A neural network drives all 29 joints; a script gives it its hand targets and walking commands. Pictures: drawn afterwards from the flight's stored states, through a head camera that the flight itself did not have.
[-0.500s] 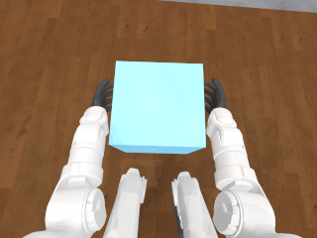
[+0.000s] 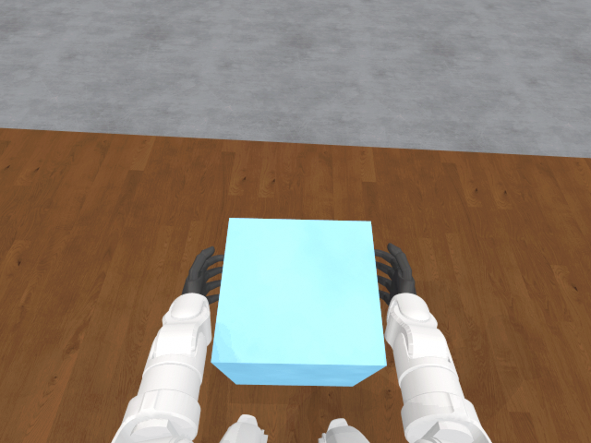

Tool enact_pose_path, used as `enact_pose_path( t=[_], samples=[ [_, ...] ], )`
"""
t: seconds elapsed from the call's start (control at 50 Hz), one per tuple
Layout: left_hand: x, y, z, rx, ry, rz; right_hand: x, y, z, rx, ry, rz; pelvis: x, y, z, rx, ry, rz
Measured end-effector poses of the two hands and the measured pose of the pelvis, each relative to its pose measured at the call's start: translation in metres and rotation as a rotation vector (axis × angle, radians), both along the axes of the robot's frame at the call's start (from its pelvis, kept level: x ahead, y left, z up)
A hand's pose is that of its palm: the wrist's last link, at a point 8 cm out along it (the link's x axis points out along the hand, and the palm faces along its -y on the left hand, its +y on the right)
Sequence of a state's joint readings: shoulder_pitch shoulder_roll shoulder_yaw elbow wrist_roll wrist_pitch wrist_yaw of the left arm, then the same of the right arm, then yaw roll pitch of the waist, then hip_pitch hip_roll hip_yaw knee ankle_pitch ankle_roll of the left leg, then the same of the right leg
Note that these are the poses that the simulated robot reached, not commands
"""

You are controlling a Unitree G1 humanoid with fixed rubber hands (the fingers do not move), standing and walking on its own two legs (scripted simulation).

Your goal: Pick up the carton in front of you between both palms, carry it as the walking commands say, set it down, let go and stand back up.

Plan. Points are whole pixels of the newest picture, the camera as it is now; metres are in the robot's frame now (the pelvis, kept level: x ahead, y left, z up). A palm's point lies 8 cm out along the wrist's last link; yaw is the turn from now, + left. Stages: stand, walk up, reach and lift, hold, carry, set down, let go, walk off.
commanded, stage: reach and lift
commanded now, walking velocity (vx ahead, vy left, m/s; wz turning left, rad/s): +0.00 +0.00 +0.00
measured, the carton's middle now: (297, 310) +0.34 +0.01 -0.11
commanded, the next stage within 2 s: hold in 1.40 s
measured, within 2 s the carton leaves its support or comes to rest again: neither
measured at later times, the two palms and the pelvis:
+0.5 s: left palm (176, 285) +0.30 +0.15 +0.08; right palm (441, 284) +0.31 -0.15 +0.09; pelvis +0.02 +0.00 +0.07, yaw +0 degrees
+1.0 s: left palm (174, 278) +0.30 +0.15 +0.09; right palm (444, 275) +0.31 -0.15 +0.10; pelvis +0.01 +0.00 +0.07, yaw -1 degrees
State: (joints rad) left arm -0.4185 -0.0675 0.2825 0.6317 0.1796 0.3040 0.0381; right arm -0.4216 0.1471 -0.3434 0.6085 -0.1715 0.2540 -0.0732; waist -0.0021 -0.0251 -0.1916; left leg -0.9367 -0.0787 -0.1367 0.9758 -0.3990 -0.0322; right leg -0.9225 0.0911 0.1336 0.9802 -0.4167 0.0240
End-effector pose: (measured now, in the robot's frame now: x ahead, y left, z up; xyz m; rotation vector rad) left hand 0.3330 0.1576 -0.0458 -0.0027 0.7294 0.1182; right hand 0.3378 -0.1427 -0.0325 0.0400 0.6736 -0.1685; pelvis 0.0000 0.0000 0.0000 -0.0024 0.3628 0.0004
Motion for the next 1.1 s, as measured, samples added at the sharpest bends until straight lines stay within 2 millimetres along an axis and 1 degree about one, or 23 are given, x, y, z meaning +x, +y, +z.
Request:
enact_pose_path(
  t=[0.12, 0.26, 0.36, 0.44, 0.5, 0.58, 0.76, 0.9, 1.1],
  samples=[
    [-0.005, 0.0, 0.038, 0.002, -0.012, 0.004, -0.005, 0.0, 0.037, 0.001, -0.012, 0.004, 0.012, 0.001, 0.027, 0.003, -0.089, -0.005],
    [-0.013, -0.002, 0.08, 0.004, -0.024, 0.006, -0.012, -0.002, 0.079, -0.008, -0.024, 0.015, 0.024, 0.002, 0.051, 0.002, -0.206, -0.003],
    [-0.025, -0.005, 0.105, 0.014, -0.023, 0.008, -0.022, -0.005, 0.103, -0.015, -0.023, 0.031, 0.029, 0.003, 0.064, 0.002, -0.294, -0.01],
    [-0.031, -0.007, 0.119, 0.027, -0.016, 0.0, -0.029, -0.007, 0.115, -0.022, -0.016, 0.04, 0.026, 0.003, 0.067, 0.002, -0.357, -0.009],
    [-0.033, -0.007, 0.126, 0.028, -0.013, -0.003, -0.032, -0.008, 0.121, -0.032, -0.013, 0.045, 0.021, 0.003, 0.068, 0.003, -0.387, -0.008],
    [-0.035, -0.008, 0.129, 0.026, -0.004, -0.005, -0.034, -0.008, 0.124, -0.027, -0.003, 0.041, 0.014, 0.002, 0.067, 0.003, -0.411, -0.01],
    [-0.033, -0.006, 0.128, 0.024, -0.001, 0.0, -0.031, -0.006, 0.124, -0.018, 0.0, 0.04, 0.005, 0.001, 0.065, 0.003, -0.422, -0.008],
    [-0.031, -0.005, 0.135, 0.025, -0.021, -0.001, -0.028, -0.006, 0.131, -0.021, -0.02, 0.042, 0.009, 0.002, 0.068, 0.003, -0.425, -0.008],
    [-0.027, -0.007, 0.138, 0.031, -0.013, -0.006, -0.024, -0.008, 0.135, -0.037, -0.012, 0.049, 0.017, 0.002, 0.07, 0.002, -0.431, -0.013]
  ],
)
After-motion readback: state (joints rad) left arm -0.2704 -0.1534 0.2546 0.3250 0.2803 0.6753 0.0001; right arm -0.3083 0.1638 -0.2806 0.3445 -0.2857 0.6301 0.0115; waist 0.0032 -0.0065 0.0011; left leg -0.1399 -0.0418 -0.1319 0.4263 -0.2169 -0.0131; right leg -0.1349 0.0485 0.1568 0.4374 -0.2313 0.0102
